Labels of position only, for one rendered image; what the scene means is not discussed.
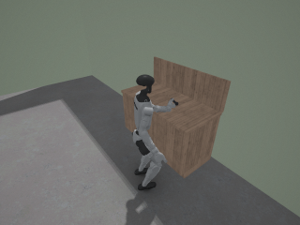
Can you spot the robot left hand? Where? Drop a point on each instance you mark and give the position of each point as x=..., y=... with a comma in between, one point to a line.
x=171, y=103

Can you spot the robot right upper arm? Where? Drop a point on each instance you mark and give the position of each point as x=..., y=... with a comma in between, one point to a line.
x=147, y=112

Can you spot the robot right hand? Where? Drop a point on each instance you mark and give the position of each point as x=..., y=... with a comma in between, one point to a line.
x=159, y=157

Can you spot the left robot shin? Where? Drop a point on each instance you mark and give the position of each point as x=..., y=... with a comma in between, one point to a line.
x=144, y=160

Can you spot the right robot forearm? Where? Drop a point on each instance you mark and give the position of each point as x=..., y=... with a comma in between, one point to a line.
x=147, y=140

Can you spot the right robot shin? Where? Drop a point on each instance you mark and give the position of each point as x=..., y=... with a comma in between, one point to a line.
x=150, y=174

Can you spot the robot shin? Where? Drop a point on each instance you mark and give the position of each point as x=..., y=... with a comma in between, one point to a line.
x=144, y=160
x=150, y=174

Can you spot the left robot forearm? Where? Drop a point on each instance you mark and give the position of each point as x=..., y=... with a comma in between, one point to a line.
x=163, y=109

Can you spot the counter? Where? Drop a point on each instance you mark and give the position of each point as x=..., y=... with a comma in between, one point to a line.
x=186, y=134

